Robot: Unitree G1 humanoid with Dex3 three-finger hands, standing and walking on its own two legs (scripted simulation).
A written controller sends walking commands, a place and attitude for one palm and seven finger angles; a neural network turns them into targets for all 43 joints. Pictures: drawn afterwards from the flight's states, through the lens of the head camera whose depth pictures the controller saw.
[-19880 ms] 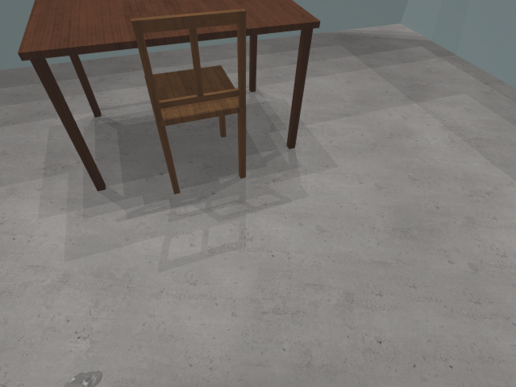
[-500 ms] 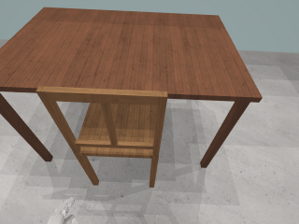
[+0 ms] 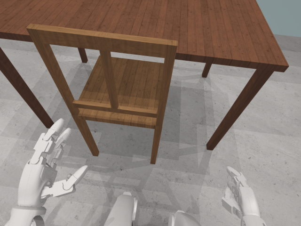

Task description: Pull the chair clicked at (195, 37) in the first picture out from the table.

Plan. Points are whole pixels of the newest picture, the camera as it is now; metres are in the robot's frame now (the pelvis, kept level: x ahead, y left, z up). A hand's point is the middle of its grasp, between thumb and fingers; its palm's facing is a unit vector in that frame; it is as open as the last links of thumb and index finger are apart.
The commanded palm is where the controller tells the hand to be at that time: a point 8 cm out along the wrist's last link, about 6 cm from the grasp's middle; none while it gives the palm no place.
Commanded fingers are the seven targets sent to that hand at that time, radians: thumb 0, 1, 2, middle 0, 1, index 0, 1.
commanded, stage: raise the hand toward the chair's back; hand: left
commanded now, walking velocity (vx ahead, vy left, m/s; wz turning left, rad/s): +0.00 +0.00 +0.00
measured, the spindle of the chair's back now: (110, 82) +0.54 +0.21 +0.02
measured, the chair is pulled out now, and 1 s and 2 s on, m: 0.00 0.00 0.00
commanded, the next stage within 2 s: aim the fingers beside a spindle in 1.48 s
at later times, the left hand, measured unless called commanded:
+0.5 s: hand (72, 160) +0.25 +0.22 +0.04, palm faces -0.03 -1.00 -0.01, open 15.2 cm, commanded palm +0.23 +0.28 +0.07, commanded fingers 0.00 -0.43 0.33 -0.07 -0.09 -0.07 -0.09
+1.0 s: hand (53, 146) +0.26 +0.26 +0.08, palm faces +0.04 -1.00 -0.07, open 16.9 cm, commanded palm +0.24 +0.31 +0.08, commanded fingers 0.00 -0.50 0.30 -0.06 -0.08 -0.06 -0.08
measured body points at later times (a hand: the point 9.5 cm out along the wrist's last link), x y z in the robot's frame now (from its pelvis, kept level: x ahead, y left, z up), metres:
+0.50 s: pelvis +0.02 +0.04 +0.02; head +0.10 +0.06 +0.46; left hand +0.24 +0.28 +0.05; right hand +0.18 -0.22 -0.06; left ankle +0.08 +0.13 -0.63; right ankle +0.01 -0.07 -0.63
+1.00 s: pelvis +0.01 +0.06 +0.03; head +0.07 +0.08 +0.47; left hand +0.25 +0.32 +0.09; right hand +0.18 -0.18 -0.05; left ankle +0.08 +0.13 -0.63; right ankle +0.01 -0.07 -0.63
